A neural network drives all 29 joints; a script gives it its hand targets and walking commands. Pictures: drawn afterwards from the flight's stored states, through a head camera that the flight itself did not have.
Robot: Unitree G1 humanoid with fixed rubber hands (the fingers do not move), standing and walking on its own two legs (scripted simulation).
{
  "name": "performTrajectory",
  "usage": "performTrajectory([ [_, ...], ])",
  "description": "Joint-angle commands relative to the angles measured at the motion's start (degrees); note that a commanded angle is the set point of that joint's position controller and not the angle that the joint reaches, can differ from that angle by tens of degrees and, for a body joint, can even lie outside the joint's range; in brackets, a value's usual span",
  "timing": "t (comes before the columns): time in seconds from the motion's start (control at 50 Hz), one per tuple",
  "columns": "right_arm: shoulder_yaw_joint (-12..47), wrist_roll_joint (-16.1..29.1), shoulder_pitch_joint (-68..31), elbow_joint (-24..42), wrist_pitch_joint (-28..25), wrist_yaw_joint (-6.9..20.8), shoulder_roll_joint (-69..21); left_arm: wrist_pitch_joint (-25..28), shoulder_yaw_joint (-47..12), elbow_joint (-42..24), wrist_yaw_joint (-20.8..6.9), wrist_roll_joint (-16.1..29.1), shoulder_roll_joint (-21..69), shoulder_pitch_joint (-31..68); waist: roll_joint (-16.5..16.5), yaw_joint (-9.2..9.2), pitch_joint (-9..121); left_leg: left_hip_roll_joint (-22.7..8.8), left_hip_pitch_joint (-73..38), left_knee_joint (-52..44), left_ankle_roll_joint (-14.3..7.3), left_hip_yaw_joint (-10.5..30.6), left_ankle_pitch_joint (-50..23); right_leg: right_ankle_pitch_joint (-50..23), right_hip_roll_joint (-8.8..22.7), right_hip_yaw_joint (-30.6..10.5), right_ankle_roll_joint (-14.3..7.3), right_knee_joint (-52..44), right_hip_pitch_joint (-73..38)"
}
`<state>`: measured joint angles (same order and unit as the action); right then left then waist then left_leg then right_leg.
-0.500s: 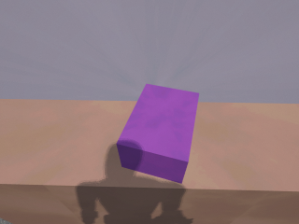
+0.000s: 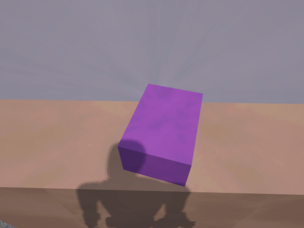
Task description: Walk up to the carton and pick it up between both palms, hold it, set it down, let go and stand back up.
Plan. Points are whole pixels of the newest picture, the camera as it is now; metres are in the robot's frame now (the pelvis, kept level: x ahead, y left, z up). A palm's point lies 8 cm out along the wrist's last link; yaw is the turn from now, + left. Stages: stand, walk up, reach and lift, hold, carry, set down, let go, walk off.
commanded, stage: stand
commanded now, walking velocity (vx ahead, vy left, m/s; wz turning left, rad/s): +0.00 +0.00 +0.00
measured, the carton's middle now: (164, 130) +0.46 -0.03 -0.04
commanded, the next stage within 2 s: none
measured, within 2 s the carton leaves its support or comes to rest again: neither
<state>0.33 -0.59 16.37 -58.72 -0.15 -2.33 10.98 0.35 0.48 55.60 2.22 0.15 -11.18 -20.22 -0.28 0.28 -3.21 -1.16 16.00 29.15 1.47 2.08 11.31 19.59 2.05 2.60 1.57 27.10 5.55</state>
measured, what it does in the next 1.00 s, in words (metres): stands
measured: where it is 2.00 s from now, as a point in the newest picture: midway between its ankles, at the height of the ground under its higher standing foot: outside the picture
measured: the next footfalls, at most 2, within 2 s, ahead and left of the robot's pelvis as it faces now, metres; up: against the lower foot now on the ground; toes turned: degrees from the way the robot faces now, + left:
none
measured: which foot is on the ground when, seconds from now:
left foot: down 0.00-1.00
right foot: down 0.00-1.00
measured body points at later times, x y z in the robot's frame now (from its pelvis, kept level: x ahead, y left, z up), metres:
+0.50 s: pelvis +0.00 +0.00 +0.00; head +0.01 +0.01 +0.45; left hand +0.00 +0.24 -0.15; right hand +0.01 -0.24 -0.15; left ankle +0.05 +0.13 -0.74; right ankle -0.05 -0.13 -0.74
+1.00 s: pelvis +0.00 +0.00 +0.00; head +0.01 +0.01 +0.45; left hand -0.01 +0.24 -0.15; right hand +0.01 -0.23 -0.15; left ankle +0.05 +0.13 -0.74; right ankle -0.05 -0.13 -0.74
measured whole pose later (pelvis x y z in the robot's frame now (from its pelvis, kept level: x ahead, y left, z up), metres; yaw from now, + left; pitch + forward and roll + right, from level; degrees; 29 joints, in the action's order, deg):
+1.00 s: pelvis +0.00 +0.00 +0.00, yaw +0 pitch -2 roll +0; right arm 0.3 -0.5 16.3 -60.3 -0.3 -2.5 10.0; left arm 0.6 0.5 58.1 2.4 0.1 -10.4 -20.2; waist 0.1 0.2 -2.6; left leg -1.1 15.4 28.4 1.3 1.7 10.9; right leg 19.2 2.2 2.3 1.8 26.5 5.1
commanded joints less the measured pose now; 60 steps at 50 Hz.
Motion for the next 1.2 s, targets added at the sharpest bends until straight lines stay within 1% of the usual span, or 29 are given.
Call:
performTrajectory([
  [0.0,-1.0,0.0,4.4,1.8,-0.7,-0.4,7.0,0.5,1.6,-1.5,0.3,0.1,-7.5,-4.9,0.2,-0.18,0.0,-3.3,-3.6,-5.2,-1.7,3.4,-9.5,-7.9,3.4,-3.8,-1.7,-7.3,4.9],
  [0.06,-1.2,0.0,3.6,1.5,-0.6,-0.5,7.1,0.4,1.6,-1.1,0.3,0.0,-7.0,-5.2,-0.4,-0.31,-2.0,-3.2,-2.8,-4.8,-1.5,3.0,-9.6,-7.7,3.6,-3.9,-1.5,-7.7,6.0],
  [0.12,-0.9,0.0,4.2,1.3,-0.5,-0.4,6.7,0.5,1.5,-0.9,0.3,0.0,-7.4,-5.0,0.3,0.13,-1.9,-3.2,-3.2,-5.0,-1.7,3.2,-8.8,-7.6,3.6,-4.1,-1.7,-7.9,5.9],
  [0.16,-1.1,0.1,3.7,1.1,-0.5,-0.4,6.9,0.4,1.3,-0.5,0.3,0.1,-6.6,-5.4,-0.5,-0.3,-3.4,-3.1,-2.4,-5.6,-1.6,3.5,-7.4,-5.9,3.3,-4.2,-1.6,-8.3,7.3],
  [0.18,-1.0,0.1,4.2,1.0,-0.5,-0.4,6.8,0.4,1.3,-0.5,0.3,0.1,-7.2,-5.1,0.3,0.14,-3.1,-3.3,-2.9,-6.0,-1.5,3.6,-7.3,-5.7,3.3,-3.8,-1.4,-8.1,7.3],
  [0.22,-0.9,0.0,4.7,0.8,-0.6,-0.4,6.8,0.5,1.3,-0.6,0.3,0.1,-7.1,-5.1,0.3,0.23,-2.3,-3.4,-2.4,-6.0,-1.4,3.8,-7.2,-6.1,3.4,-3.7,-1.5,-7.8,6.0],
  [0.26,-1.0,0.0,3.8,0.9,-0.5,-0.4,6.9,0.5,1.3,-0.4,0.2,0.1,-6.9,-5.4,0.0,0.02,-2.4,-3.2,-2.5,-6.1,-1.5,3.8,-6.3,-5.4,3.6,-3.8,-1.5,-8.0,6.5],
  [0.28,-0.9,0.0,3.0,0.9,-0.5,-0.4,7.1,0.5,1.3,-0.3,0.2,0.0,-6.6,-5.3,-0.8,-0.26,-3.3,-3.3,-2.0,-6.0,-1.6,3.5,-7.0,-6.3,3.5,-4.2,-1.5,-8.1,6.5],
  [0.3,-0.9,0.0,3.4,0.9,-0.6,-0.3,7.0,0.7,1.2,-0.3,0.3,0.0,-7.3,-5.7,-0.1,0.03,-2.0,-3.2,-2.5,-5.7,-1.5,3.5,-7.5,-6.9,3.6,-4.3,-1.6,-8.3,6.0],
  [0.34,-0.9,0.1,3.6,0.6,-0.6,-0.3,6.8,0.7,1.4,-0.1,0.3,0.0,-7.0,-5.5,-0.5,-0.18,-1.9,-3.1,-2.5,-5.8,-1.5,3.4,-7.0,-6.9,3.5,-4.2,-1.7,-8.2,5.9],
  [0.36,-0.9,0.0,4.2,0.7,-0.7,-0.3,6.6,0.7,1.4,-0.2,0.3,0.0,-7.2,-5.3,0.3,0.12,-1.5,-3.1,-2.7,-5.6,-1.4,3.2,-7.8,-7.6,3.6,-4.1,-1.7,-8.1,5.4],
  [0.38,-1.0,0.0,3.9,0.5,-0.7,-0.4,6.6,0.7,1.5,-0.3,0.3,0.0,-6.9,-5.2,-0.5,-0.05,-1.3,-3.2,-2.5,-5.5,-1.6,3.1,-7.5,-7.4,3.6,-4.2,-1.8,-8.1,5.3],
  [0.46,-1.2,0.1,4.0,0.4,-0.7,-0.4,6.7,0.6,1.6,0.2,0.3,-0.1,-6.8,-5.5,-0.9,-0.18,-2.5,-3.4,-2.1,-6.3,-1.6,3.4,-5.6,-5.0,3.4,-4.0,-1.7,-8.2,6.4],
  [0.48,-1.2,0.1,3.9,0.4,-0.7,-0.4,6.5,0.6,1.5,0.3,0.4,-0.1,-6.6,-5.4,-0.2,-0.1,-2.3,-3.3,-2.4,-6.0,-1.6,3.5,-5.9,-5.4,3.5,-4.0,-1.6,-8.2,6.3],
  [0.56,-1.3,0.0,3.8,0.5,-0.8,-0.5,6.7,0.7,1.4,0.6,0.3,-0.1,-6.2,-5.7,-0.1,-0.28,-1.5,-3.2,-3.0,-5.8,-1.6,3.6,-7.1,-6.7,3.6,-4.4,-1.6,-8.0,6.2],
  [0.58,-1.4,0.1,3.8,0.3,-0.8,-0.4,6.8,0.7,1.5,0.4,0.3,-0.1,-6.6,-5.6,-0.6,-0.22,-1.8,-3.3,-3.0,-5.9,-1.5,3.4,-7.1,-6.9,3.7,-4.4,-1.6,-7.9,6.1],
  [0.64,-1.1,0.1,4.4,0.3,-0.8,-0.4,6.2,0.7,1.3,0.4,0.3,0.1,-6.6,-5.2,0.7,0.06,-1.2,-3.6,-3.5,-5.9,-1.7,3.5,-8.7,-7.8,3.6,-4.0,-1.5,-7.6,5.7],
  [0.68,-1.3,0.1,3.9,0.3,-0.8,-0.4,6.4,0.7,1.3,0.6,0.4,0.0,-6.4,-5.5,-0.2,-0.18,-0.6,-3.6,-3.6,-5.6,-1.9,3.5,-10.0,-8.6,3.8,-4.2,-1.7,-7.5,5.4],
  [0.74,-1.1,0.2,4.1,0.3,-0.7,-0.4,6.2,0.6,1.4,0.7,0.4,-0.1,-6.4,-5.9,-0.3,-0.44,-1.6,-3.5,-2.8,-5.6,-1.9,3.3,-8.8,-8.6,3.8,-4.2,-1.7,-7.6,4.7],
  [0.76,-1.0,0.2,4.3,0.2,-0.6,-0.4,5.9,0.6,1.3,1.0,0.4,0.0,-6.3,-5.8,-0.4,-0.05,-2.4,-3.4,-2.1,-6.0,-1.9,3.4,-7.8,-7.9,3.8,-4.0,-1.8,-7.8,5.2],
  [0.78,-1.1,0.2,4.3,0.2,-0.6,-0.4,6.2,0.5,1.5,1.0,0.4,0.0,-6.6,-5.7,-0.6,-0.18,-2.9,-3.4,-2.0,-6.4,-1.6,3.2,-6.6,-6.7,3.6,-4.1,-1.7,-8.0,6.1],
  [0.84,-1.1,0.1,4.6,0.0,-0.7,-0.4,6.1,0.7,1.4,0.8,0.4,0.1,-6.7,-5.6,0.2,0.09,-1.8,-3.3,-2.8,-5.9,-1.4,3.0,-7.6,-7.3,4.0,-4.3,-1.7,-8.3,5.6],
  [0.86,-1.1,0.1,3.8,0.0,-0.6,-0.4,6.3,0.7,1.3,1.0,0.4,0.1,-6.1,-5.4,-0.8,-0.11,-3.1,-3.2,-2.4,-6.1,-1.5,3.0,-7.1,-7.2,3.9,-4.4,-1.6,-8.2,6.4],
  [0.9,-1.0,0.1,4.1,-0.1,-0.7,-0.4,5.9,0.7,1.3,1.2,0.4,0.0,-6.4,-5.3,0.2,0.1,-3.1,-3.3,-2.5,-6.4,-1.4,3.2,-6.2,-6.1,3.7,-4.1,-1.6,-8.6,6.8],
  [1.0,-1.2,0.1,4.3,-0.3,-0.7,-0.4,6.1,0.7,1.4,1.4,0.4,-0.1,-6.0,-5.6,-0.9,-0.03,-2.8,-3.3,-2.2,-6.6,-1.7,3.4,-5.2,-5.6,3.6,-4.1,-1.7,-8.4,6.1],
  [1.08,-1.4,0.2,4.1,-0.2,-0.7,-0.3,6.1,0.7,1.3,1.2,0.4,0.0,-6.3,-5.3,0.6,0.13,-2.2,-3.4,-2.4,-6.8,-1.5,3.9,-4.1,-4.8,3.7,-4.2,-1.6,-8.6,6.8],
  [1.12,-1.2,0.2,4.1,-0.5,-0.9,-0.4,6.1,0.8,1.5,1.5,0.4,0.0,-6.1,-5.2,0.5,0.0,-1.0,-3.4,-2.8,-6.4,-1.7,3.9,-6.3,-6.6,3.6,-4.2,-1.7,-8.2,5.5],
  [1.14,-1.2,0.0,4.3,-0.5,-0.9,-0.4,5.9,0.8,1.5,1.5,0.4,-0.1,-6.1,-5.5,0.0,-0.32,-0.4,-3.4,-3.4,-6.3,-1.7,3.8,-6.5,-6.5,3.8,-4.2,-1.7,-8.1,5.4],
  [1.18,-1.3,0.1,4.2,-0.4,-0.9,-0.5,5.9,0.8,1.5,1.4,0.4,0.1,-6.1,-5.6,-0.2,-0.18,-0.6,-3.4,-3.5,-6.3,-1.6,3.5,-7.2,-6.4,3.8,-4.2,-1.7,-8.2,5.6],
])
